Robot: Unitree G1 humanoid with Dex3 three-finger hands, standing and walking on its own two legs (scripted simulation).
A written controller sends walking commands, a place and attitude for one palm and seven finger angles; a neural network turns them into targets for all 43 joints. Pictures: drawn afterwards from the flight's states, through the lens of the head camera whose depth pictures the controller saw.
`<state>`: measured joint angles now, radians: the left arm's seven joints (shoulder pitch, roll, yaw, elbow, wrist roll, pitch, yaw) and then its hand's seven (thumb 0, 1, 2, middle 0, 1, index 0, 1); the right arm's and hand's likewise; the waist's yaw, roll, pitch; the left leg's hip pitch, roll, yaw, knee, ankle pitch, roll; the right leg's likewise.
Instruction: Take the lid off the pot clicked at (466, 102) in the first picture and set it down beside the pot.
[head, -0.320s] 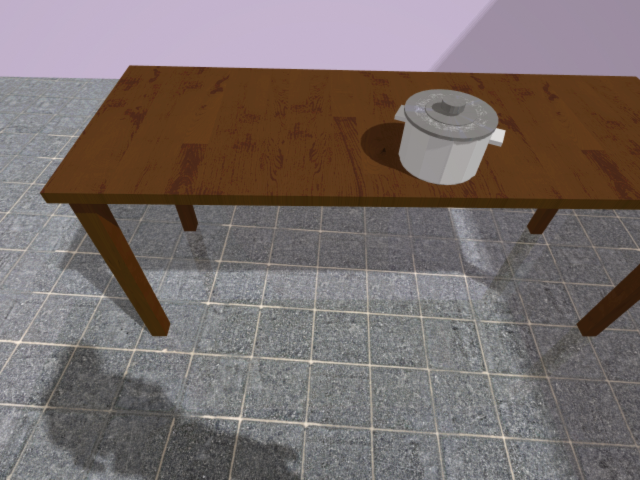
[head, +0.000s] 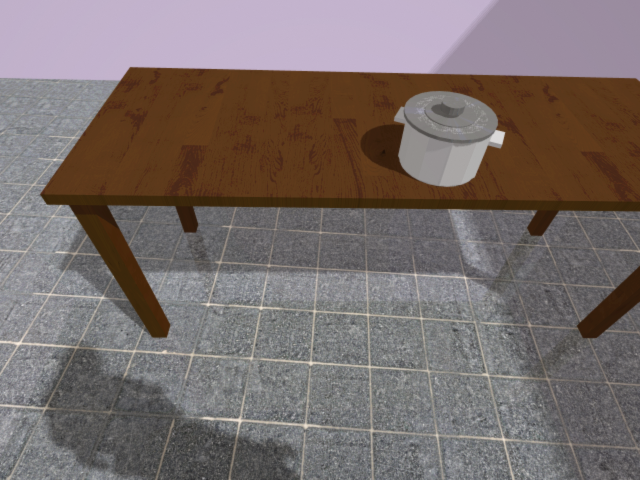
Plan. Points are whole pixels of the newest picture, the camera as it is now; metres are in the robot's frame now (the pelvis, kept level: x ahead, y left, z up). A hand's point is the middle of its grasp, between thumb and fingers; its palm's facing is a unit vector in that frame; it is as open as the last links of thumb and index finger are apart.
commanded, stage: look at it before walking up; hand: left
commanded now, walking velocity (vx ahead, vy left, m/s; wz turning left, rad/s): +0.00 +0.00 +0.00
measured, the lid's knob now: (452, 105) +0.83 -0.23 +0.06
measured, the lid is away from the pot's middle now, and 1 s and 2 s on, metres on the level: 0.00 0.00 0.00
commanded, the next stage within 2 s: walk to a spot facing it in 0.32 s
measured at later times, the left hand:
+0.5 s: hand out of the picture +0.04 +0.20 -0.17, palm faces +0.00 -0.97 -0.26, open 7.4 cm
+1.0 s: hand out of the picture +0.06 +0.14 -0.16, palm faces -0.16 -0.95 -0.27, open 7.4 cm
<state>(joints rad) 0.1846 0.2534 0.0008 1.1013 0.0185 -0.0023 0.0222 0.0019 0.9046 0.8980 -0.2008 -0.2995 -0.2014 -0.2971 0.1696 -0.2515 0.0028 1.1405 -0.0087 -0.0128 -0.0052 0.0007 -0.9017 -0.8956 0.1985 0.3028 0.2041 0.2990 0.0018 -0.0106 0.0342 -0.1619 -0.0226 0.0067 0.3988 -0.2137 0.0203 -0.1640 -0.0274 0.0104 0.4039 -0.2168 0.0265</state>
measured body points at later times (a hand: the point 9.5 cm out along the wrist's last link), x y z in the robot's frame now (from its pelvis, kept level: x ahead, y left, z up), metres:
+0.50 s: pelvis +0.01 +0.00 +0.00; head +0.02 +0.00 +0.45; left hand +0.04 +0.25 -0.15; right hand +0.05 -0.26 -0.15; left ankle +0.00 +0.11 -0.74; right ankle +0.00 -0.14 -0.74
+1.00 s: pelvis -0.01 -0.04 +0.00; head +0.03 -0.08 +0.44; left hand +0.07 +0.19 -0.14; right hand +0.00 -0.31 -0.16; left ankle +0.01 +0.12 -0.66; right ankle -0.01 -0.12 -0.74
